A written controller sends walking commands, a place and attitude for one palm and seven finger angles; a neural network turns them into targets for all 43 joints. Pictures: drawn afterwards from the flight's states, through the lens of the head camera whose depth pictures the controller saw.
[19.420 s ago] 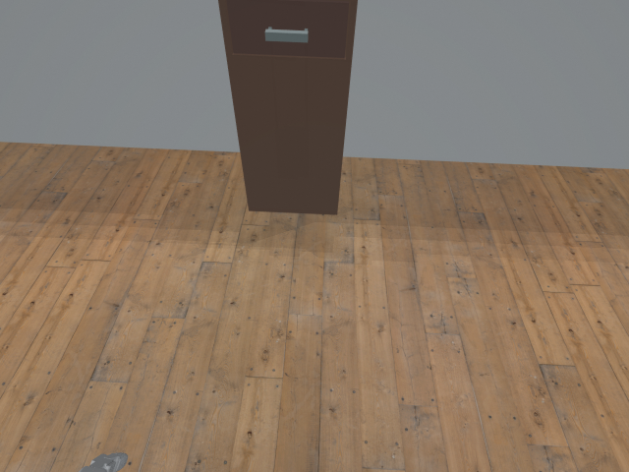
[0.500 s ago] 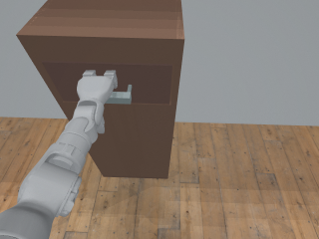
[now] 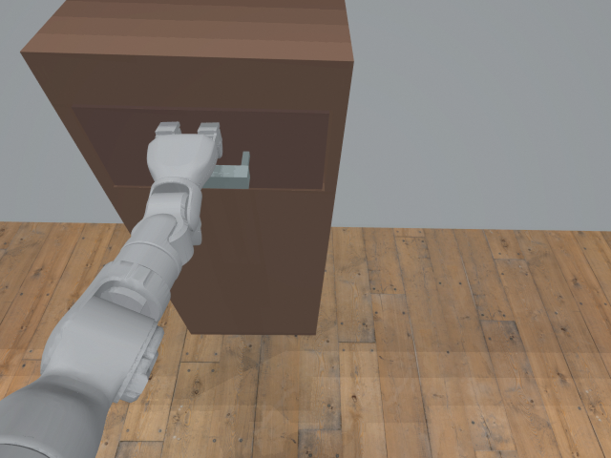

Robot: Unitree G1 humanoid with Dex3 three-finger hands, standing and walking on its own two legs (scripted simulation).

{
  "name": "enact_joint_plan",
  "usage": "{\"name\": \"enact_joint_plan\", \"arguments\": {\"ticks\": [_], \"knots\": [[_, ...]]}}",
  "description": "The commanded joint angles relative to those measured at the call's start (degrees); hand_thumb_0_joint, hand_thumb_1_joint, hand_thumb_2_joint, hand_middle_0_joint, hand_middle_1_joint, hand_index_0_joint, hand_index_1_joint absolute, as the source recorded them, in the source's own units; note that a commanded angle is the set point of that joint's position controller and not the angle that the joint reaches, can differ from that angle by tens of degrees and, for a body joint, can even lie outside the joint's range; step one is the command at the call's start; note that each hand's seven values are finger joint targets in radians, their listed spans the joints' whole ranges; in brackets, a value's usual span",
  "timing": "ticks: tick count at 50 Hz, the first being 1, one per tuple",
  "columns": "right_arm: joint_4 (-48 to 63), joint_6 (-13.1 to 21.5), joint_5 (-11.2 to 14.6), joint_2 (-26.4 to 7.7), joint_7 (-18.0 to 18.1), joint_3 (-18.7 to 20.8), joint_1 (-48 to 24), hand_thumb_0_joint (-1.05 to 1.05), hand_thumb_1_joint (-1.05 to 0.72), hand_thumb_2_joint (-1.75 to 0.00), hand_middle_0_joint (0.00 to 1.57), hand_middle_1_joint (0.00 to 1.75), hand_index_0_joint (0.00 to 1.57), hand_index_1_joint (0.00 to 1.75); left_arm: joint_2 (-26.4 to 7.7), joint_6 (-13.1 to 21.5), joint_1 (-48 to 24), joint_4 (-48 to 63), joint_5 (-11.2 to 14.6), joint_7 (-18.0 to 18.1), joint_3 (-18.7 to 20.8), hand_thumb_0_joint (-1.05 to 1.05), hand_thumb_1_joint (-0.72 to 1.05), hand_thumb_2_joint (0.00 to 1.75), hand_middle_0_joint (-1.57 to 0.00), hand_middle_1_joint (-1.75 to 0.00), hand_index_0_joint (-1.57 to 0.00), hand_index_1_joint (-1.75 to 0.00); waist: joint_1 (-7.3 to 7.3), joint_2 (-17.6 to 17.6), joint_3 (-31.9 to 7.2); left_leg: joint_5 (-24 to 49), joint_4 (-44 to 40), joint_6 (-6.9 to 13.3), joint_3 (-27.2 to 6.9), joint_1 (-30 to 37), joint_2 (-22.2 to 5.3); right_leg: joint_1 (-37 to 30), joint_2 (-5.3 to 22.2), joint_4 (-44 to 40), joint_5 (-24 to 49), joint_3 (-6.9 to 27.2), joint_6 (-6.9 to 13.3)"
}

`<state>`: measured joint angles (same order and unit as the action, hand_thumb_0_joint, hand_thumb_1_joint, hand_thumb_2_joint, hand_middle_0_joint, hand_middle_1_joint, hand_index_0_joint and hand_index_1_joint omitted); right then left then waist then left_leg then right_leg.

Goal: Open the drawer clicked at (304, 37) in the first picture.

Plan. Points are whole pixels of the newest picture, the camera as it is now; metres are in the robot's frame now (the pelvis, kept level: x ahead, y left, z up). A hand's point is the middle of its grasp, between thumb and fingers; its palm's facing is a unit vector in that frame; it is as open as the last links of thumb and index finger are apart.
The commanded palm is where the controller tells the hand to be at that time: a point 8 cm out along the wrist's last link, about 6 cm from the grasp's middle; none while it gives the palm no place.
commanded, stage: lower the fingers behind the handle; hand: left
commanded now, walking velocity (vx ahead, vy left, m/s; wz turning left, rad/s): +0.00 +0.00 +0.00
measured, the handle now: (208, 166) +0.53 +0.13 +0.06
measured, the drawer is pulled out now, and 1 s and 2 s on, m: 0.00 0.00 0.00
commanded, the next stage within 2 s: lift the fingers back up to retry in 0.04 s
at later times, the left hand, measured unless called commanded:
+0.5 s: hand (192, 181) +0.49 +0.15 +0.07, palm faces -0.01 -0.05 -1.00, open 13.7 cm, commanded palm +0.47 +0.15 +0.15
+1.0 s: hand (185, 163) +0.48 +0.15 +0.12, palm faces -0.03 -0.06 -1.00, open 13.7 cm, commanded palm +0.46 +0.15 +0.18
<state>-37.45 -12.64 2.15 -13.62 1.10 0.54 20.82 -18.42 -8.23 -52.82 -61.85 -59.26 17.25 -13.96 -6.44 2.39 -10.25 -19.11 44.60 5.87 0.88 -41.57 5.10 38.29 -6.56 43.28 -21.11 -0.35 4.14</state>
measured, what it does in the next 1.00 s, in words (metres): stands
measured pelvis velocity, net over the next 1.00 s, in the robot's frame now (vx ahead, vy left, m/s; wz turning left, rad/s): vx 0.03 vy -0.01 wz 0.01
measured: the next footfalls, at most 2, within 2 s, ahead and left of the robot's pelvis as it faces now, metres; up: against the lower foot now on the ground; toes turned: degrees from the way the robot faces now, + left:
none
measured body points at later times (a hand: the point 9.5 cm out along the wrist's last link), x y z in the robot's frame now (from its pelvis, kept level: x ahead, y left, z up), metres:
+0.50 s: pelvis +0.02 +0.01 +0.01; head +0.07 +0.00 +0.46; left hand +0.48 +0.15 +0.13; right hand +0.06 -0.25 -0.12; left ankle +0.02 +0.05 -0.70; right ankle -0.01 -0.08 -0.70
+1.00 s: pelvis +0.03 -0.01 +0.02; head +0.06 -0.03 +0.47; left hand +0.48 +0.15 +0.17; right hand +0.14 -0.26 -0.11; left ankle +0.02 +0.05 -0.70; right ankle -0.01 -0.08 -0.70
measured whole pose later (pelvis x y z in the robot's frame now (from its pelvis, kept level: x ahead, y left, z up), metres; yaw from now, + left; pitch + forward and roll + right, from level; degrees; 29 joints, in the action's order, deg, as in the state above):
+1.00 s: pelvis +0.03 -0.01 +0.02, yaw +0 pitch +11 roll +0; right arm -37.4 -13.9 2.7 -13.8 0.8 0.8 12.9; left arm -19.0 -6.9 -44.5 -46.9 -55.7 6.4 -13.5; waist -1.8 2.6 -8.7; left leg -17.3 33.3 5.0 0.5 -26.6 5.8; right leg 24.1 -5.9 33.6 -19.9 0.9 5.1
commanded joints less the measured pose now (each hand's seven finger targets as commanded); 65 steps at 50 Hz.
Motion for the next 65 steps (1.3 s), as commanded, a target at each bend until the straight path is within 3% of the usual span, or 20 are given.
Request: {"name": "enact_joint_plan", "arguments": {"ticks": [1,5,17,23,29,32,35,36,40,43,44,50,52,53,54,56,59,62,63,65], "knots": [[5.1,1.8,-0.4,-9.1,0.9,3.2,3.0,0.0,-0.9,-0.9,0.2,0.3,0.2,0.3,-6.2,1.2,-17.8,3.3,0.4,-1.8,1.7,0.0,-0.5,0.3,-0.3,-1.2,-0.3,-1.2,-1.98,-4.5,-11.0,6.5,-4.8,-2.0,-3.9,12.6,-3.5,-0.7,2.4,-7.5,4.4,2.1,-1.5],[5.2,2.3,-0.5,-9.0,0.7,3.5,3.1,0.0,-0.9,-0.9,0.2,0.3,0.2,0.3,-4.3,1.9,-18.6,4.6,0.8,-1.8,0.6,0.0,-0.5,0.3,-0.3,-1.2,-0.3,-1.2,-2.12,-4.2,-11.5,7.0,-4.6,-2.1,-4.2,13.9,-3.8,0.6,2.2,-7.2,4.3,1.9,-1.5],[5.4,2.8,-0.4,-8.4,0.8,4.1,1.9,0.0,-0.9,-0.9,0.2,0.3,0.2,0.3,-7.4,3.1,-25.4,15.1,0.8,0.1,3.2,0.0,-0.5,0.3,-0.3,-1.2,-0.3,-1.2,-0.59,-0.5,-17.7,14.0,-6.0,-3.0,-5.4,23.3,-4.4,-2.2,2.1,-7.8,7.8,1.3,-1.1],[5.1,3.1,-0.5,-8.1,0.7,4.4,0.9,0.0,-0.9,-0.9,0.2,0.3,0.2,0.3,-8.2,4.4,-26.9,20.6,1.0,0.5,4.0,0.0,-0.5,0.3,-0.3,-1.2,-0.3,-1.2,-0.04,-0.4,-19.2,21.2,-6.8,-3.4,-5.5,27.8,-4.5,-5.0,2.0,-8.8,12.3,1.2,-1.0],[4.8,3.3,-0.6,-8.3,0.7,4.4,-0.4,0.0,-0.9,-0.9,0.2,0.3,0.2,0.3,-12.7,5.1,-28.5,26.2,1.6,0.3,7.2,0.0,-0.5,0.3,-0.3,-1.2,-0.3,-1.2,1.12,0.1,-21.8,28.5,-7.7,-4.1,-5.4,31.6,-4.5,-9.4,2.2,-9.6,17.0,1.4,-0.9],[4.5,3.4,-0.4,-7.9,0.3,4.7,-0.9,0.0,-0.9,-0.9,0.2,0.3,0.2,0.3,-10.6,5.5,-29.6,29.8,1.8,-0.4,5.4,0.0,-0.5,0.3,-0.3,-1.2,-0.3,-1.2,1.08,1.7,-23.2,34.8,-7.4,-4.6,-5.7,35.6,-4.8,-9.2,2.1,-9.8,19.6,1.1,-1.1],[4.6,3.3,-0.5,-7.9,0.2,4.8,-2.0,0.0,-0.9,-0.9,0.2,0.3,0.2,0.3,-14.7,6.2,-28.4,34.9,2.4,-1.0,8.7,0.0,-0.5,0.3,-0.3,-1.2,-0.3,-1.2,2.53,2.1,-27.7,42.0,-7.0,-4.9,-5.7,39.2,-4.9,-12.9,2.2,-9.9,24.1,1.7,-1.3],[4.5,3.3,-0.5,-7.7,0.0,4.8,-2.3,0.0,-0.9,-0.9,0.2,0.3,0.2,0.3,-12.3,6.0,-28.2,35.4,2.6,-1.5,6.5,0.0,-0.5,0.3,-0.3,-1.2,-0.3,-1.2,2.08,1.9,-26.6,43.3,-7.0,-5.1,-5.7,39.4,-4.8,-12.8,2.2,-10.1,24.9,1.5,-1.3],[3.6,2.3,0.0,-7.6,-0.8,4.3,-4.1,0.0,-0.9,-0.9,0.2,0.3,0.2,0.3,-8.6,3.1,-20.3,28.0,3.4,-3.7,4.5,0.0,-0.5,0.3,-0.3,-1.2,-0.3,-1.2,2.5,-3.3,-18.3,39.7,-8.9,-4.5,-4.6,34.2,-4.5,-13.9,2.7,-11.6,25.5,1.5,-1.5],[4.2,1.1,0.3,-8.1,-0.6,3.7,-5.5,0.0,-0.9,-0.9,0.2,0.3,0.2,0.3,-9.2,1.0,-15.8,23.9,3.6,-6.0,4.8,0.0,-0.5,0.3,-0.3,-1.2,-0.3,-1.2,3.12,-7.1,-14.5,31.3,-10.4,-3.2,-3.2,29.3,-3.4,-16.8,3.3,-12.5,25.8,2.1,-1.5],[4.6,0.7,0.2,-8.3,-0.5,3.6,-6.1,0.0,-0.9,-0.9,0.2,0.3,0.2,0.3,-7.9,0.7,-16.2,23.5,3.8,-7.0,3.2,0.0,-0.5,0.3,-0.3,-1.2,-0.3,-1.2,2.96,-6.6,-14.5,29.8,-10.8,-3.0,-2.7,28.6,-3.1,-17.9,3.8,-12.8,26.3,2.5,-1.4],[6.5,0.1,0.3,-7.7,1.1,2.9,-8.2,0.0,-0.9,-0.9,0.2,0.3,0.2,0.3,-12.3,3.9,-18.3,28.1,2.8,-10.3,4.7,0.0,-0.5,0.3,-0.3,-1.2,-0.3,-1.2,3.51,-4.5,-15.5,23.7,-11.3,-1.9,-1.9,25.8,-2.1,-21.7,4.8,-12.9,27.6,4.4,-1.6],[6.8,0.2,0.4,-7.5,1.4,2.9,-8.3,0.0,-0.9,-0.9,0.2,0.3,0.2,0.3,-13.1,5.6,-18.5,29.1,2.8,-10.3,5.3,0.0,-0.5,0.3,-0.3,-1.2,-0.3,-1.2,3.54,-3.3,-14.7,22.6,-11.1,-1.9,-1.9,26.0,-2.0,-20.7,4.7,-13.1,26.3,4.7,-1.5],[7.2,0.5,0.2,-7.2,1.4,3.0,-8.6,0.0,-0.9,-0.9,0.2,0.3,0.2,0.3,-10.9,6.6,-19.1,31.6,3.2,-10.2,3.5,0.0,-0.5,0.3,-0.3,-1.2,-0.3,-1.2,3.47,-1.1,-15.5,22.9,-11.0,-1.9,-1.8,27.0,-1.9,-20.5,4.8,-13.1,26.2,4.8,-1.5],[7.1,0.7,0.1,-7.2,1.3,3.3,-8.1,0.0,-0.9,-0.9,0.2,0.3,0.2,0.3,-13.6,7.6,-18.9,32.9,3.3,-9.7,6.2,0.0,-0.5,0.3,-0.3,-1.2,-0.3,-1.2,4.01,-1.6,-17.6,24.5,-10.6,-2.0,-2.0,27.6,-2.1,-21.8,4.8,-12.6,27.1,4.9,-1.3],[6.8,0.9,0.1,-7.0,1.5,3.1,-8.2,0.0,-0.9,-0.9,0.2,0.3,0.2,0.3,-13.5,8.4,-19.5,33.0,3.7,-8.9,6.0,0.0,-0.5,0.3,-0.3,-1.2,-0.3,-1.2,3.43,-1.4,-17.2,24.0,-10.3,-2.0,-1.9,27.3,-1.9,-21.3,4.8,-12.6,28.0,5.2,-1.6],[6.2,0.9,-0.1,-7.5,1.6,2.9,-8.3,0.0,-0.9,-0.9,0.2,0.3,0.2,0.3,-19.0,8.0,-17.5,31.3,3.4,-6.9,11.0,0.0,-0.5,0.3,-0.3,-1.2,-0.3,-1.2,4.89,-2.6,-17.9,22.6,-10.8,-2.3,-1.7,24.2,-1.8,-23.5,5.0,-12.1,28.1,5.6,-1.6],[5.5,1.3,0.3,-7.4,1.5,2.8,-8.6,0.0,-0.9,-0.9,0.2,0.3,0.2,0.3,-15.9,6.0,-17.9,28.3,3.2,-6.0,8.2,0.0,-0.5,0.3,-0.3,-1.2,-0.3,-1.2,3.81,-3.4,-15.1,20.1,-11.0,-2.3,-1.3,22.8,-2.0,-21.5,5.2,-12.8,26.7,5.5,-2.0],[5.4,1.2,0.2,-7.7,1.5,2.9,-8.5,0.0,-0.9,-0.9,0.2,0.3,0.2,0.3,-17.8,5.3,-17.0,27.8,2.9,-5.9,9.7,0.0,-0.5,0.3,-0.3,-1.2,-0.3,-1.2,4.47,-3.2,-16.3,20.9,-11.0,-2.3,-1.2,22.7,-2.0,-22.6,5.1,-12.5,27.5,5.6,-1.9],[5.8,1.0,0.2,-7.7,1.4,3.0,-8.6,0.0,-0.9,-0.9,0.2,0.3,0.2,0.3,-16.1,4.4,-16.9,28.8,3.2,-6.6,8.1,0.0,-0.5,0.3,-0.3,-1.2,-0.3,-1.2,4.37,-3.2,-19.0,22.3,-10.8,-2.2,-1.0,23.3,-1.8,-25.1,5.6,-12.2,32.3,6.1,-2.4]]}}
